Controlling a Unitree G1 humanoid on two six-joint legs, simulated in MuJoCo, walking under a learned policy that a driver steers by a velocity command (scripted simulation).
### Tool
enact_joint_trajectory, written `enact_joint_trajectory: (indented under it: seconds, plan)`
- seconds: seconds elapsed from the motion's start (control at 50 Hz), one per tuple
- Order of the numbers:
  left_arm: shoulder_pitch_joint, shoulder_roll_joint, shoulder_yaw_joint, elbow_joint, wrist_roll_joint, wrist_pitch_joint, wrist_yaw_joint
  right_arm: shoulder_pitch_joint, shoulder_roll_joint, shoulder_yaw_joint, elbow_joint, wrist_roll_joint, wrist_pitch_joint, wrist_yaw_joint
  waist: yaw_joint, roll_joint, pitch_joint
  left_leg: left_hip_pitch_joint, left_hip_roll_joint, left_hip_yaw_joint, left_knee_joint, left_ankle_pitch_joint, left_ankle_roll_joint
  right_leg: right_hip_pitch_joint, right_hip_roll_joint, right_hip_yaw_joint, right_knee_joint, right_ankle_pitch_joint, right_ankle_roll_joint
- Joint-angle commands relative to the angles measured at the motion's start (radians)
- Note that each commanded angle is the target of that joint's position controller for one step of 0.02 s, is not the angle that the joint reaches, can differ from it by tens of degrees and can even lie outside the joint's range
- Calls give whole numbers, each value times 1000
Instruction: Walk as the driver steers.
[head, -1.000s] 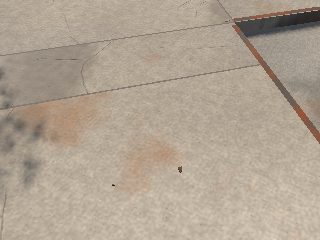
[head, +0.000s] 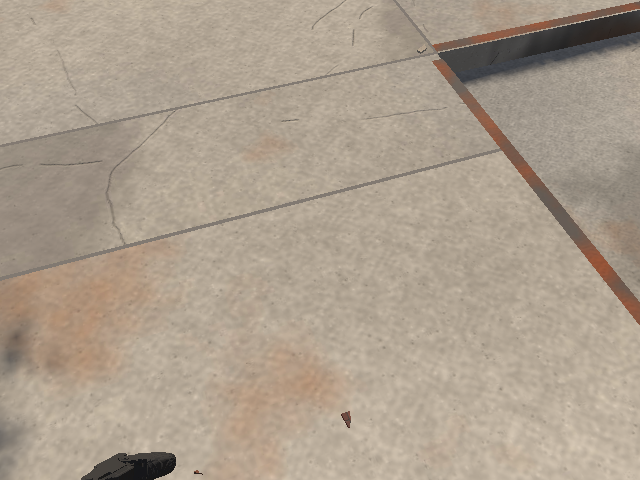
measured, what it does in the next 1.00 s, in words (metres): walks ahead: right foot, then left foot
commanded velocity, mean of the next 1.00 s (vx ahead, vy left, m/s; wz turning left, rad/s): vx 0.49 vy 0.00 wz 0.00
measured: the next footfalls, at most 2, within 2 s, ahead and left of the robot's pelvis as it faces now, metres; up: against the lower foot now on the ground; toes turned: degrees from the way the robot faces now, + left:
right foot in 0.04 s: +0.22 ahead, -0.12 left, +0.00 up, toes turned -3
left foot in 0.62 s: +0.53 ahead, +0.12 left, +0.00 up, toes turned +3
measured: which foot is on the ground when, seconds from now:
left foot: down 0.00-0.04, up 0.06-0.60, down 0.62-1.00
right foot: up 0.00-0.02, down 0.04-0.62, up 0.64-1.00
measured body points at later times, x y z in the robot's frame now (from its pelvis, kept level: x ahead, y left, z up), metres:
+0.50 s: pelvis +0.28 -0.02 +0.02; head +0.30 -0.02 +0.47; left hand +0.25 +0.24 -0.13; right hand +0.47 -0.26 -0.09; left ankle +0.48 +0.13 -0.68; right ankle +0.18 -0.12 -0.73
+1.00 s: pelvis +0.56 +0.03 +0.02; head +0.58 +0.04 +0.47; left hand +0.74 +0.28 -0.09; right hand +0.54 -0.23 -0.12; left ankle +0.49 +0.12 -0.73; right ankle +0.75 -0.15 -0.67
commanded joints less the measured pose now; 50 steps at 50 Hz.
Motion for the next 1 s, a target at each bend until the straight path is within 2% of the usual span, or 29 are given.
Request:
enact_joint_trajectory:
  seconds: [0.02, 0.04, 0.06, 0.08, 0.1, 0.12, 0.14, 0.16, 0.18, 0.22, 0.28, 0.32, 0.4, 0.5, 0.56, 0.58, 0.6, 0.62, 0.64, 0.66, 0.68, 0.7, 0.72, 0.74, 0.78, 0.84, 0.88, 0.94, 1.0]
  plan:
    - [110, 155, 53, -28, -2, -17, -4, -22, -182, -37, -40, -4, 8, -4, 160, 144, -43, -63, 261, -59, 239, 953, 128, 246, 74, -46, -17, -60, -60]
    - [295, 202, 78, 28, -3, -13, 4, -35, -166, -29, -52, -9, 13, -3, 243, 140, -152, -177, 212, -28, 465, 943, 95, 509, 69, -30, -7, -57, -92]
    - [465, 285, 99, 65, 18, -7, 15, 7, -105, -9, -77, -19, 11, 2, 255, -19, -306, -481, 121, 8, 828, 581, 55, 855, -161, 282, -10, -161, -180]
    - [492, 297, 91, 79, 30, -9, 5, 105, 21, 27, -72, -2, -17, 12, 186, -245, -453, -745, -51, -119, 1107, -175, 22, 1043, -349, 780, -204, -363, -307]
    - [432, 205, 66, 74, 20, -15, 2, -3, -91, -1, -89, 29, -42, 16, 205, -161, -341, -853, 3, -210, 1212, -168, 45, 964, -305, 759, -271, -412, -250]
    - [333, 164, 52, 57, 15, -19, 4, -96, -137, -13, -122, 45, -56, 16, 180, -119, -194, -899, 56, -170, 1209, -78, 62, 809, -276, 585, -284, -327, -206]
    - [245, 141, 42, 39, 21, -24, 2, -139, -141, -16, -131, 37, -60, 6, 142, -19, -133, -847, 111, -152, 1154, 22, 66, 648, -244, 463, -310, -209, -184]
    - [203, 114, 34, 35, 31, -29, -2, -147, -135, -26, -129, 20, -52, -1, 107, -4, -88, -791, 145, -146, 1097, 74, 65, 524, -207, 369, -335, -120, -170]
    - [192, 92, 27, 43, 40, -32, -5, -114, -115, -28, -123, 15, -36, -1, 73, -25, -84, -730, 170, -155, 1064, 104, 67, 458, -181, 313, -364, -102, -165]
    - [221, 98, 27, 65, 35, -35, -2, -96, -79, -27, -122, 14, -12, -3, 55, -38, -56, -709, 184, -141, 1000, 111, 58, 394, -162, 252, -411, -81, -181]
    - [276, 147, 35, 84, 35, -34, 22, -216, -98, -34, -169, 1, 0, -7, 68, -18, 5, -824, 199, -131, 854, 225, 23, 390, -160, 206, -459, -62, -192]
    - [315, 155, 36, 92, 33, -27, 35, -290, -98, -36, -194, -6, -3, -4, 87, -14, 19, -879, 194, -124, 732, 334, 6, 429, -152, 179, -466, -42, -181]
    - [381, 167, 36, 107, 21, -18, 46, -429, -75, -25, -229, -1, -14, 11, 131, -23, 36, -840, 145, -76, 495, 495, 0, 468, -121, 103, -465, -23, -145]
    - [460, 178, 44, 145, 13, 3, 50, -551, -80, -14, -280, 10, -24, 40, 163, -28, 67, -863, 119, -72, 364, 432, 23, 627, -180, 99, -397, 5, -137]
    - [436, 199, 55, 143, 10, 18, 55, -506, -119, -25, -284, 13, -33, 53, 115, -55, 31, -762, 87, -54, 324, 321, 62, 692, -211, 103, -307, 179, -110]
    - [410, 206, 56, 136, 11, 23, 55, -428, -145, -39, -265, 12, -36, 52, 66, -67, -20, -640, 52, -23, 311, 302, 81, 688, -193, 82, -214, 352, -94]
    - [396, 186, 48, 130, 14, 28, 54, -263, -188, -65, -212, 10, -35, 47, -10, -53, -118, -420, 22, -1, 304, 315, 108, 637, -139, 41, -24, 456, -68]
    - [407, 151, 31, 106, 30, 28, 54, -71, -265, -88, -169, -3, -34, 38, -68, 46, -270, -104, 186, -187, 334, 324, 172, 432, -77, -6, 288, 232, -32]
    - [533, 7, -9, 100, 29, 4, 40, 4, -337, -102, -141, -9, -28, 42, 4, 322, -396, 237, 412, -682, 214, 135, 340, 17, 121, 12, 644, -437, 37]
    - [476, 101, 9, 110, 3, -22, 37, -9, -238, -73, -147, -3, -30, 44, -29, 247, -394, 235, 403, -790, 119, 29, 322, -105, 94, 159, 781, -563, 19]
    - [379, 163, 25, 79, -21, -37, 35, -101, -190, -58, -166, 0, -34, 41, -18, 199, -248, 115, 373, -636, 111, 72, 272, -179, 40, 148, 804, -489, -1]
    - [322, 167, 25, 65, -18, -41, 42, -188, -161, -48, -189, -5, -36, 40, 12, 109, -173, -33, 338, -509, 93, 176, 245, -147, -17, 119, 764, -390, -6]
    - [292, 163, 33, 62, -1, -36, 49, -243, -133, -39, -195, -14, -38, 43, 41, 72, -111, -168, 303, -420, 64, 267, 232, -101, -51, 108, 697, -328, -2]
    - [311, 149, 38, 65, 6, -22, 51, -261, -110, -31, -193, -24, -41, 45, 76, 90, -97, -247, 275, -361, 35, 308, 220, -35, -79, 116, 655, -287, -3]
    - [339, 106, 35, 70, 8, 2, 53, -241, -113, -31, -176, -21, -43, 46, 100, 98, -75, -313, 255, -301, -15, 342, 229, 10, -92, 107, 591, -264, 6]
    - [255, 105, 38, 38, 19, 16, 56, -194, -159, -41, -156, -17, -44, 28, 94, 72, -25, -324, 254, -243, -62, 397, 240, -72, -103, 95, 457, -158, 37]
    - [188, 102, 38, 16, 24, 15, 53, -165, -162, -41, -147, -14, -37, 17, 79, 69, -10, -300, 240, -205, -72, 414, 226, -112, -99, 88, 344, -51, 51]
    - [92, 83, 31, -10, 20, 9, 43, -127, -164, -39, -136, -7, -30, 9, 51, 82, 12, -292, 204, -137, -79, 412, 194, -79, -69, 58, 165, 91, 53]
    - [-3, 76, 22, -36, 13, 5, 31, -70, -170, -40, -113, -1, -24, 7, 17, 80, 38, -237, 213, -120, -72, 389, 188, -66, -43, 34, 55, 123, 50]
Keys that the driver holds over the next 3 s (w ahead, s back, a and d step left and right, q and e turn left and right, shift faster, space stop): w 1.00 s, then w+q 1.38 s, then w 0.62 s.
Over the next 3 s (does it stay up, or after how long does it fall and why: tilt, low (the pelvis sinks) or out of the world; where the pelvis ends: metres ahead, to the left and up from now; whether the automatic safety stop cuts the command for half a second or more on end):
stays up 1.47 0.48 0.02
